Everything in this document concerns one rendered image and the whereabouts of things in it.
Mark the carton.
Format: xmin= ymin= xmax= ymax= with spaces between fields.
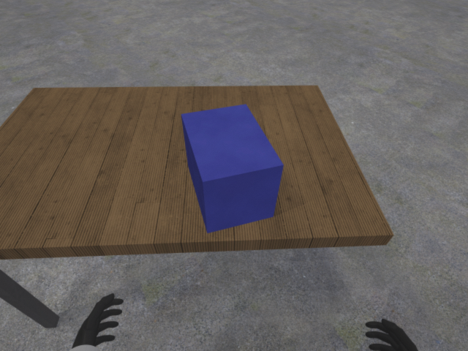
xmin=181 ymin=104 xmax=284 ymax=233

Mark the right robot hand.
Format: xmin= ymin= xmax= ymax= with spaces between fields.
xmin=366 ymin=319 xmax=418 ymax=351

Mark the table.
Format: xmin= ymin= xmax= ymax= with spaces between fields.
xmin=0 ymin=86 xmax=394 ymax=328

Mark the left robot hand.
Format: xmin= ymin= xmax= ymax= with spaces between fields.
xmin=72 ymin=293 xmax=124 ymax=348

